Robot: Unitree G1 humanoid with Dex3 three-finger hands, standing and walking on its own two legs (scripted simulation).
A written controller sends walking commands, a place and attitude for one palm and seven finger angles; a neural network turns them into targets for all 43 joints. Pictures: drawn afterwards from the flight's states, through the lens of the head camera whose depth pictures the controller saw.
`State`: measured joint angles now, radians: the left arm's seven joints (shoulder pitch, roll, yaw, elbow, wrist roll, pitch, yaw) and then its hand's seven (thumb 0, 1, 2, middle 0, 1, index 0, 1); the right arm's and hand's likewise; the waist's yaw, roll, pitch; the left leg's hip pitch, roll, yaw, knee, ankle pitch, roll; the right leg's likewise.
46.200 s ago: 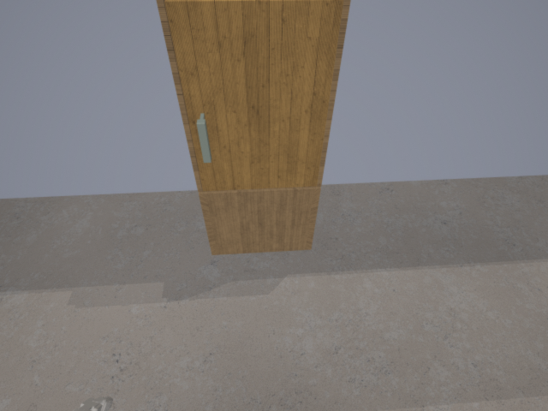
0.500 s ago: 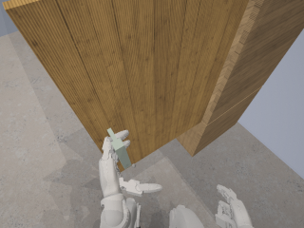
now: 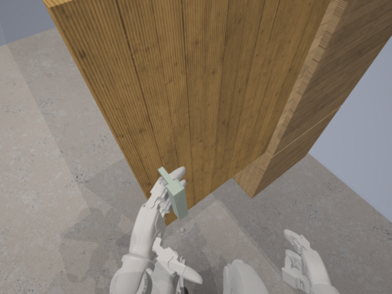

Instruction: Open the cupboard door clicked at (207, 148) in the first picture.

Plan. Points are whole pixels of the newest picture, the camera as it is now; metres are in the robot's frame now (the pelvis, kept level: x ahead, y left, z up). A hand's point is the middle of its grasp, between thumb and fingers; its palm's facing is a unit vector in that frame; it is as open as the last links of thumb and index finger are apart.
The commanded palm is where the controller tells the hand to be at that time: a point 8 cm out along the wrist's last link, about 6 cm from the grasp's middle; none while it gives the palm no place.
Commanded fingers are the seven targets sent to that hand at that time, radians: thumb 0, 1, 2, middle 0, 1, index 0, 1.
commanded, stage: slide the hand sideways off the handle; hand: left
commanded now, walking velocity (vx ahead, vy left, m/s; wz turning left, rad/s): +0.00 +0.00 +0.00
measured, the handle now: (172, 194) +0.31 +0.07 +0.03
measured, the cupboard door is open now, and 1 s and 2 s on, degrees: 91 90 90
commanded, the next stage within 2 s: draw the hand back to the body in 0.92 s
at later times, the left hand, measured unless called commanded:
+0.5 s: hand (163, 247) +0.21 +0.07 +0.03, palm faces -0.10 -0.99 +0.01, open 16.0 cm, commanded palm +0.18 +0.14 +0.03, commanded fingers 0.00 -0.50 0.30 -0.15 -0.30 -0.15 -0.30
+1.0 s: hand (129, 266) +0.18 +0.13 +0.03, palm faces -0.05 -1.00 -0.03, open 16.2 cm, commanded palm +0.15 +0.18 +0.03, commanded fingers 0.00 -0.50 0.30 -0.15 -0.30 -0.15 -0.30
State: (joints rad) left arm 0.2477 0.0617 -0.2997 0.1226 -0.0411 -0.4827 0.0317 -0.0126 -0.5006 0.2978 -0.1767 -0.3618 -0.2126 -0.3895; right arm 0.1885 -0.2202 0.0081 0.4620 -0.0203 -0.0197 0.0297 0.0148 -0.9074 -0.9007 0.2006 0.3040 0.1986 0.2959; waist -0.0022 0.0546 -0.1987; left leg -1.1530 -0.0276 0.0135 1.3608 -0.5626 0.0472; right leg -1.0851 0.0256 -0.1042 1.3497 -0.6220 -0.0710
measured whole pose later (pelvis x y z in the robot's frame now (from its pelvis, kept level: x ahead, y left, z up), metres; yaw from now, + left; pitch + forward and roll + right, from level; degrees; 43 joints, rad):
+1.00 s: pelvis +0.00 -0.02 -0.02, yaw +0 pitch +21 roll -1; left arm 0.57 0.18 0.01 -0.07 -0.22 -0.56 -0.23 -0.01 -0.50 0.30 -0.15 -0.30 -0.17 -0.31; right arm 0.17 -0.21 -0.02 0.46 0.01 -0.03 -0.03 0.02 -0.91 -0.90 0.20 0.30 0.20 0.30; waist 0.02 0.03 -0.22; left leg -1.22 -0.01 -0.02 1.44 -0.59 0.01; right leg -1.15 0.05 -0.13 1.43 -0.65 -0.10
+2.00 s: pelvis +0.05 +0.03 +0.11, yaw +0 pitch +2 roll -2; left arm 0.61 0.34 0.17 -0.47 -0.06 0.00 0.15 0.00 0.22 0.61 -0.18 -0.30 -0.18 -0.30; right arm 0.28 -0.22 0.07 0.48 0.03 -0.05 -0.09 0.02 -0.90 -0.90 0.20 0.30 0.20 0.30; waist 0.05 0.08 -0.11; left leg -0.36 -0.06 0.02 0.70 -0.37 0.08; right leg -0.29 0.02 -0.05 0.65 -0.39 -0.01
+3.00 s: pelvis +0.03 +0.00 +0.13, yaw -2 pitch +0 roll +0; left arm 0.53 0.39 0.35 -0.43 -0.05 -0.13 0.12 0.02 0.89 0.90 -0.21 -0.30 -0.21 -0.30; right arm 0.17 -0.25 0.00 0.57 0.01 0.00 -0.08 0.02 -0.91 -0.90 0.20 0.30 0.20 0.30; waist 0.01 0.04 0.03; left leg -0.23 -0.01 0.04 0.47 -0.23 0.04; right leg -0.19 0.07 -0.02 0.44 -0.25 -0.05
